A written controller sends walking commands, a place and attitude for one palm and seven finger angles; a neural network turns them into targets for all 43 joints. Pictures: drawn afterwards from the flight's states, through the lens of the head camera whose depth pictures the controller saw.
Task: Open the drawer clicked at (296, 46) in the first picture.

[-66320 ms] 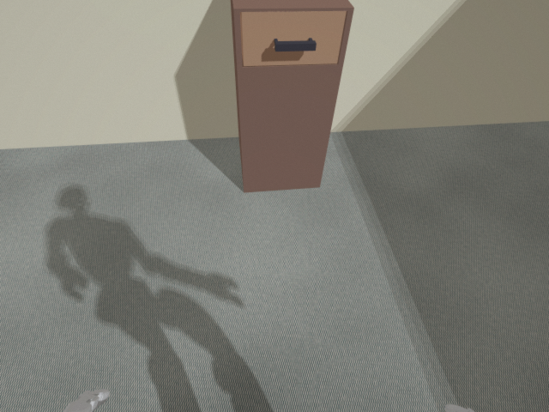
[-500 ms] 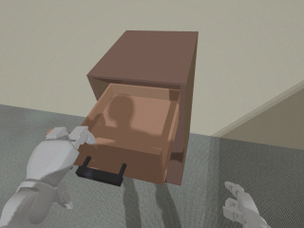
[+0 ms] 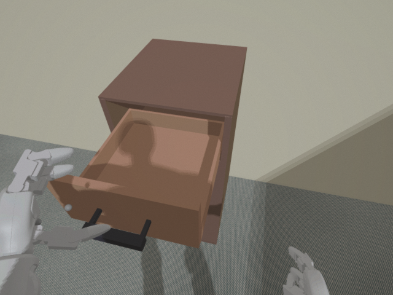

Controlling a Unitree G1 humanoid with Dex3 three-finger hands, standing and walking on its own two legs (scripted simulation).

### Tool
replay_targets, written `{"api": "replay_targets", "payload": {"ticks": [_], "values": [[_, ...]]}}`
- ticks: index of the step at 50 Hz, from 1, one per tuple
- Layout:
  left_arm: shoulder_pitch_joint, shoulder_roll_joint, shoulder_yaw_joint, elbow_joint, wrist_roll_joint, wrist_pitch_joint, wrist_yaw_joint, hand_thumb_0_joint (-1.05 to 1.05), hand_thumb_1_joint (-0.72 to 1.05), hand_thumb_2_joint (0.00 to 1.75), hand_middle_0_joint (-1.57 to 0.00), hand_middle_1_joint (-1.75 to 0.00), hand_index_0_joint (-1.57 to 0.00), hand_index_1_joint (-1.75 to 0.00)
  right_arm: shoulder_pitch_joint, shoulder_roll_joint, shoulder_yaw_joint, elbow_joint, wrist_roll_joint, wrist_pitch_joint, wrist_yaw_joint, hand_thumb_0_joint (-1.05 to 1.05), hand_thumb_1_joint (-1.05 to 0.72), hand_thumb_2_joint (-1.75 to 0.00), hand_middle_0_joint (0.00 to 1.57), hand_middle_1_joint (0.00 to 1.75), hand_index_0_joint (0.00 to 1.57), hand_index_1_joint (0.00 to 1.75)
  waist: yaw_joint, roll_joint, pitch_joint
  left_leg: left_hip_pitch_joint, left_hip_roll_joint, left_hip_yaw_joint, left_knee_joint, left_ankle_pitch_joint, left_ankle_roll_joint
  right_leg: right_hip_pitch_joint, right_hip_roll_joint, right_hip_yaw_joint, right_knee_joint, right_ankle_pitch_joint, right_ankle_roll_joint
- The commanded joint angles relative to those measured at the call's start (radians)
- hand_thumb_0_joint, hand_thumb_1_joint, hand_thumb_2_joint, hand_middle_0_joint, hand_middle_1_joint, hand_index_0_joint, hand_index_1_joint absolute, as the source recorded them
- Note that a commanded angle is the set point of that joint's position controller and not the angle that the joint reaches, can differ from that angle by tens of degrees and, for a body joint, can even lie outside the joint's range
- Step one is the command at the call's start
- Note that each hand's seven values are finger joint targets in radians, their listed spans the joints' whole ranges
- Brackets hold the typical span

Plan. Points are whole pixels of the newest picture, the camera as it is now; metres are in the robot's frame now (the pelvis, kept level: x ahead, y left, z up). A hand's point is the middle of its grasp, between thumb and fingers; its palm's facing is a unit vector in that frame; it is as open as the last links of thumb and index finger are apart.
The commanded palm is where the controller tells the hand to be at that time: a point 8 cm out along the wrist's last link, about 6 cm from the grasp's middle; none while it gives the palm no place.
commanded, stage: draw the hand back to the body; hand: left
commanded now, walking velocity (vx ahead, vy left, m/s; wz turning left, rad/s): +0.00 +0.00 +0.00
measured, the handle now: (117, 227) +0.25 +0.21 -0.02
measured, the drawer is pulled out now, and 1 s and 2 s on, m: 0.29 0.29 0.29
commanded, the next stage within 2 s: step back with the hand held close in 0.66 s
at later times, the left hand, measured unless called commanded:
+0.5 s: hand (54, 212) +0.19 +0.24 +0.16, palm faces +0.43 -0.81 -0.41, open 8.3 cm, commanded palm +0.14 +0.28 +0.18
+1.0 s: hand (57, 212) +0.19 +0.24 +0.15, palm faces +0.35 -0.81 -0.48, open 7.4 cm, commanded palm +0.12 +0.29 +0.18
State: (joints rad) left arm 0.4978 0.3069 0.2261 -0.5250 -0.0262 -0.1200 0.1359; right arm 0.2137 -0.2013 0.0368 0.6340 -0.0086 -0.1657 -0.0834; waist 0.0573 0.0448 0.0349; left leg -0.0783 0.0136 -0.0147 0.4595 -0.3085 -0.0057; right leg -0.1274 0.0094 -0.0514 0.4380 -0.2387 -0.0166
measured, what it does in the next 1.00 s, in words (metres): stands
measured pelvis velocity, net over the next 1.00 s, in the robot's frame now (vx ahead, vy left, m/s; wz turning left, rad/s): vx -0.01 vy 0.01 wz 0.01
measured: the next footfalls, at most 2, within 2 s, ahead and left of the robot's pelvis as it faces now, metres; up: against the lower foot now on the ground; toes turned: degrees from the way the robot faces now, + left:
left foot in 1.66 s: -0.08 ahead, +0.13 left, +0.00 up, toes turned +5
right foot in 1.86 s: -0.12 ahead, -0.11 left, +0.00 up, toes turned -1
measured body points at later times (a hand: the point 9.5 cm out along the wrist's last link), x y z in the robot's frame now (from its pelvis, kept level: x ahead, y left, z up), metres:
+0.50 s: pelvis +0.01 +0.00 +0.00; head +0.00 -0.03 +0.45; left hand +0.16 +0.28 +0.18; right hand +0.21 -0.21 -0.08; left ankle -0.03 +0.12 -0.74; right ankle +0.00 -0.11 -0.74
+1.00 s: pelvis -0.01 +0.01 +0.00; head +0.02 -0.01 +0.45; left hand +0.16 +0.28 +0.18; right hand +0.17 -0.23 -0.09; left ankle -0.03 +0.12 -0.74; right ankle +0.00 -0.11 -0.74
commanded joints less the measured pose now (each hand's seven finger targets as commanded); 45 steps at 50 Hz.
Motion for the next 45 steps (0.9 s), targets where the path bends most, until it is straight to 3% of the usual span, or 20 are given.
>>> {"api": "replay_targets", "payload": {"ticks": [1,3,5,8,9,12,14,18,19,23,28,32,34,37,38,39,40,42,45], "values": [[-0.049,0.137,0.109,-0.181,-0.021,-0.058,0.000,0.00,0.13,0.57,-0.25,-0.80,-0.25,-0.80,-0.159,-0.103,-0.045,-0.164,0.004,-0.063,-0.001,0.00,-0.90,-0.90,0.20,0.30,0.20,0.30,0.003,-0.020,-0.069,-0.079,0.026,0.026,-0.084,0.298,0.007,0.066,-0.025,0.002,-0.050,0.209,-0.001],[-0.027,0.141,0.125,-0.173,-0.024,-0.059,-0.006,0.00,0.20,0.60,-0.25,-0.75,-0.25,-0.75,-0.161,-0.104,-0.050,-0.163,0.004,-0.057,0.003,0.00,-0.90,-0.90,0.20,0.30,0.20,0.30,0.008,-0.037,-0.094,-0.072,0.023,0.031,-0.078,0.324,0.009,0.079,-0.027,0.002,-0.045,0.243,0.001],[-0.008,0.141,0.132,-0.164,-0.027,-0.058,-0.011,0.00,0.27,0.63,-0.25,-0.70,-0.25,-0.70,-0.163,-0.102,-0.051,-0.162,0.006,-0.052,0.005,0.00,-0.90,-0.90,0.20,0.30,0.20,0.30,0.009,-0.002,-0.101,-0.063,0.023,0.034,-0.076,0.354,0.005,0.080,-0.028,0.004,-0.044,0.268,0.001],[-0.011,0.155,0.149,-0.192,-0.027,-0.060,-0.012,0.00,0.37,0.68,-0.24,-0.64,-0.24,-0.64,-0.162,-0.101,-0.055,-0.167,0.008,-0.046,0.006,0.00,-0.90,-0.90,0.20,0.30,0.20,0.30,0.009,-0.011,-0.128,-0.054,0.023,0.033,-0.072,0.375,0.003,0.085,-0.026,0.002,-0.038,0.281,0.004],[-0.006,0.168,0.163,-0.201,-0.028,-0.058,-0.011,0.00,0.41,0.69,-0.24,-0.62,-0.24,-0.62,-0.170,-0.103,-0.057,-0.165,0.009,-0.048,0.004,0.00,-0.90,-0.90,0.20,0.30,0.20,0.30,0.011,0.035,-0.135,-0.043,0.020,0.038,-0.067,0.382,0.003,0.083,-0.026,0.007,-0.045,0.293,0.001],[0.007,0.172,0.175,-0.200,-0.032,-0.053,-0.007,0.00,0.51,0.74,-0.23,-0.55,-0.23,-0.55,-0.158,-0.097,-0.058,-0.166,0.009,-0.040,0.001,0.00,-0.90,-0.90,0.20,0.30,0.20,0.30,0.008,0.001,-0.155,-0.041,0.021,0.037,-0.062,0.409,0.003,0.093,-0.028,0.002,-0.036,0.323,0.005],[0.002,0.182,0.187,-0.200,-0.032,-0.047,-0.006,0.00,0.58,0.76,-0.22,-0.50,-0.22,-0.50,-0.165,-0.101,-0.060,-0.163,0.011,-0.038,-0.002,0.00,-0.90,-0.90,0.20,0.30,0.20,0.30,0.008,0.024,-0.143,-0.037,0.020,0.040,-0.059,0.410,0.002,0.081,-0.026,0.005,-0.045,0.326,0.004],[0.005,0.175,0.190,-0.168,-0.036,-0.040,-0.003,0.00,0.73,0.82,-0.21,-0.41,-0.21,-0.41,-0.162,-0.098,-0.060,-0.164,0.015,-0.028,-0.004,0.00,-0.90,-0.90,0.20,0.30,0.20,0.30,0.005,-0.008,-0.126,-0.049,0.020,0.034,-0.070,0.372,0.003,0.070,-0.028,-0.002,-0.045,0.287,0.007],[-0.004,0.171,0.183,-0.170,-0.033,-0.039,-0.005,0.00,0.76,0.84,-0.21,-0.39,-0.21,-0.39,-0.170,-0.101,-0.061,-0.161,0.016,-0.030,-0.005,0.00,-0.90,-0.90,0.20,0.30,0.20,0.30,0.003,0.025,-0.112,-0.044,0.018,0.039,-0.067,0.358,0.003,0.053,-0.027,0.002,-0.056,0.275,0.005],[-0.013,0.159,0.158,-0.179,-0.031,-0.038,-0.002,0.00,0.90,0.90,-0.20,-0.30,-0.20,-0.30,-0.163,-0.101,-0.059,-0.166,0.015,-0.034,-0.002,0.00,-0.90,-0.90,0.20,0.30,0.20,0.30,0.000,0.017,-0.122,-0.046,0.018,0.028,-0.074,0.350,0.006,0.057,-0.030,-0.007,-0.045,0.256,0.007],[-0.003,0.173,0.174,-0.173,-0.032,-0.040,0.002,0.00,0.90,0.90,-0.20,-0.30,-0.20,-0.30,-0.170,-0.097,-0.059,-0.168,0.016,-0.038,-0.003,0.00,-0.90,-0.90,0.20,0.30,0.20,0.30,0.004,-0.019,-0.114,-0.062,0.017,0.026,-0.075,0.304,0.008,0.051,-0.032,-0.005,-0.046,0.225,0.006],[-0.004,0.168,0.174,-0.159,-0.034,-0.041,0.004,0.00,0.90,0.90,-0.20,-0.30,-0.20,-0.30,-0.175,-0.093,-0.056,-0.170,0.020,-0.037,-0.005,0.00,-0.90,-0.90,0.20,0.30,0.20,0.30,0.002,-0.002,-0.079,-0.087,0.018,0.023,-0.084,0.244,0.006,0.029,-0.033,-0.004,-0.052,0.160,0.004],[-0.012,0.179,0.181,-0.171,-0.030,-0.046,0.004,0.00,0.90,0.90,-0.20,-0.30,-0.20,-0.30,-0.178,-0.096,-0.057,-0.166,0.020,-0.041,-0.005,0.00,-0.90,-0.90,0.20,0.30,0.20,0.30,0.001,0.032,-0.079,-0.081,0.017,0.026,-0.080,0.229,0.005,0.016,-0.033,0.001,-0.063,0.141,0.002],[-0.002,0.166,0.168,-0.175,-0.031,-0.053,0.006,0.00,0.90,0.90,-0.20,-0.30,-0.20,-0.30,-0.173,-0.094,-0.056,-0.171,0.022,-0.047,-0.003,0.00,-0.90,-0.90,0.20,0.30,0.20,0.30,0.002,0.026,-0.087,-0.088,0.018,0.020,-0.083,0.227,0.005,0.021,-0.036,-0.006,-0.047,0.137,0.003],[0.004,0.172,0.172,-0.180,-0.031,-0.054,0.007,0.00,0.90,0.90,-0.20,-0.30,-0.20,-0.30,-0.172,-0.095,-0.058,-0.171,0.021,-0.051,-0.003,0.00,-0.90,-0.90,0.20,0.30,0.20,0.30,0.003,0.026,-0.105,-0.081,0.017,0.024,-0.078,0.233,0.007,0.028,-0.037,-0.002,-0.046,0.148,0.004],[-0.182,0.325,0.349,-0.254,-0.037,-0.114,0.014,0.00,0.90,0.90,-0.20,-0.30,-0.20,-0.30,-0.117,-0.117,-0.050,-0.209,0.031,-0.033,0.005,0.00,-0.90,-0.90,0.20,0.30,0.20,0.30,-0.034,0.083,0.009,-0.155,0.021,0.006,-0.065,0.132,0.027,-0.072,-0.085,0.092,-0.102,0.151,0.002],[-0.046,0.238,0.289,-0.165,-0.020,-0.119,0.011,0.00,0.90,0.90,-0.20,-0.30,-0.20,-0.30,-0.110,-0.107,-0.058,-0.178,0.016,-0.014,-0.002,0.00,-0.90,-0.90,0.20,0.30,0.20,0.30,-0.048,-0.043,-0.015,-0.147,0.023,-0.029,-0.039,0.123,0.033,-0.072,-0.101,0.097,-0.114,0.157,-0.002],[0.009,0.182,0.218,-0.135,-0.020,-0.108,-0.003,0.00,0.90,0.90,-0.20,-0.30,-0.20,-0.30,-0.132,-0.118,-0.063,-0.196,0.026,0.007,0.007,0.00,-0.90,-0.90,0.20,0.30,0.20,0.30,-0.059,-0.133,-0.048,-0.119,0.011,-0.004,0.020,0.115,0.037,-0.115,-0.139,0.135,-0.137,0.136,-0.011],[0.084,0.174,0.218,-0.149,-0.015,-0.120,-0.001,0.00,0.90,0.90,-0.20,-0.30,-0.20,-0.30,-0.131,-0.128,-0.072,-0.208,0.022,0.022,0.009,0.00,-0.90,-0.90,0.20,0.30,0.20,0.30,-0.061,-0.085,-0.124,-0.119,0.029,-0.013,0.011,0.212,0.036,-0.075,-0.146,0.111,-0.079,0.224,-0.015]]}}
